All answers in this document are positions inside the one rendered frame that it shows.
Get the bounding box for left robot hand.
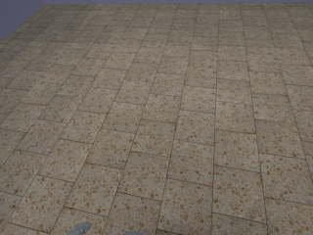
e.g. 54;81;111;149
67;221;92;235

